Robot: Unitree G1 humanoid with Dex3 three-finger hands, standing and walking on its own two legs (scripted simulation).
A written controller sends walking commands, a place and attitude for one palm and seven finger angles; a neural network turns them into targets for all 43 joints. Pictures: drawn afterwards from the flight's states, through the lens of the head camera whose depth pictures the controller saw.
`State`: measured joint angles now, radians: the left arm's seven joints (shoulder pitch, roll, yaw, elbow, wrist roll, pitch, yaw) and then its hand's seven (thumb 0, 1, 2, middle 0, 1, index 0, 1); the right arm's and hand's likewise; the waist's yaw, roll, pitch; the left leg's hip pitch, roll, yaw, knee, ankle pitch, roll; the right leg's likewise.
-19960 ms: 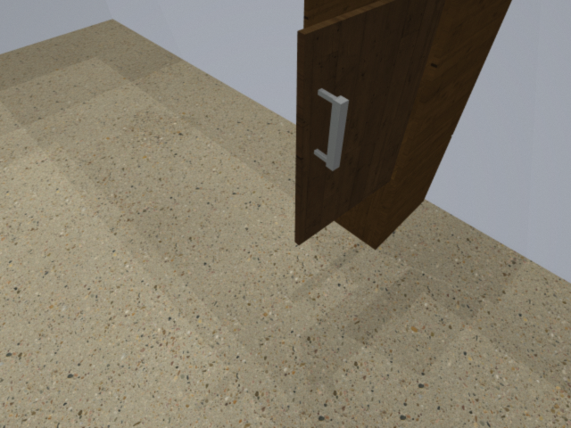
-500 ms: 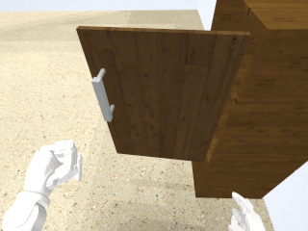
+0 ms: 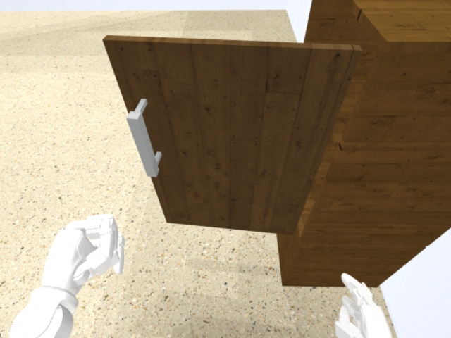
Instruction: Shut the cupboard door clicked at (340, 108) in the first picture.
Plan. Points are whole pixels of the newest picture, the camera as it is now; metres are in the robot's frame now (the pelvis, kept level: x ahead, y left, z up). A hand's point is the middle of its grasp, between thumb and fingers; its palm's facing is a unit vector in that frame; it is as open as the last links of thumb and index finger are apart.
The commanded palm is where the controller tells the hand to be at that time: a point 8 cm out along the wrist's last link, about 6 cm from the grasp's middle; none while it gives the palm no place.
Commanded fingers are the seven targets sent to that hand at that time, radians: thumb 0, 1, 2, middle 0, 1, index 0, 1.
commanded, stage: bring the fist close to the handle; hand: left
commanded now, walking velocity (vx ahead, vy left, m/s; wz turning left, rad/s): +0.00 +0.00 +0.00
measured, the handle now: (147, 140) +0.47 +0.20 +0.09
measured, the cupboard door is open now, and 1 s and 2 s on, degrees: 84 84 78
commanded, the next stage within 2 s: push the door shut along its arc in 1.30 s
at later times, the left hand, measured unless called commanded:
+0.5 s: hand (131, 199) +0.32 +0.19 +0.09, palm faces -0.03 -1.00 -0.05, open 3.1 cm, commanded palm +0.30 +0.23 +0.09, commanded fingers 0.00 0.90 0.90 -1.30 -1.50 -1.30 -1.50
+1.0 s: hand (143, 169) +0.38 +0.18 +0.10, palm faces -0.03 -1.00 -0.01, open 3.1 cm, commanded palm +0.35 +0.23 +0.09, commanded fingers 0.00 0.90 0.90 -1.30 -1.50 -1.30 -1.50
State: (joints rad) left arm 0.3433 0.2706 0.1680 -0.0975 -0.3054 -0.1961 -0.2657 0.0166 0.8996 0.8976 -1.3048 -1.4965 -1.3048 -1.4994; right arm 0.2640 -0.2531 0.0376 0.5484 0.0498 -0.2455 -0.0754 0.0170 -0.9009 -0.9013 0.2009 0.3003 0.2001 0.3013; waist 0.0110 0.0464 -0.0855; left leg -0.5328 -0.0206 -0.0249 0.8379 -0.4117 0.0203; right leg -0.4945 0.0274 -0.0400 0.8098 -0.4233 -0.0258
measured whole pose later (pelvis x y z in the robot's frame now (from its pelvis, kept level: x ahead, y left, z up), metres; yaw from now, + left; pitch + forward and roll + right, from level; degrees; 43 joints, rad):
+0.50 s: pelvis +0.01 +0.01 +0.00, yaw -1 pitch +8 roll -1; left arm 0.01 0.27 0.19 0.15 -0.26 -0.16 -0.22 0.01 0.90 0.90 -1.30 -1.50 -1.30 -1.50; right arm 0.28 -0.26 0.03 0.59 0.05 -0.18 -0.05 0.02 -0.90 -0.90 0.20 0.30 0.20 0.30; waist -0.01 0.04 -0.09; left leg -0.52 -0.03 0.00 0.80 -0.41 0.03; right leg -0.50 0.02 -0.01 0.78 -0.42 -0.01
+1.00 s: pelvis +0.01 +0.00 +0.01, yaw -1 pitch +9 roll +0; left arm -0.32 0.30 0.23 0.51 -0.24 -0.22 -0.23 0.02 0.90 0.90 -1.30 -1.50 -1.30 -1.50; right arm 0.29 -0.26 0.02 0.63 0.05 -0.11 -0.05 0.01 -0.90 -0.90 0.20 0.30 0.20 0.30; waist -0.04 0.03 -0.08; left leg -0.54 -0.02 0.00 0.78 -0.39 0.02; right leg -0.52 0.03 -0.01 0.77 -0.40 -0.02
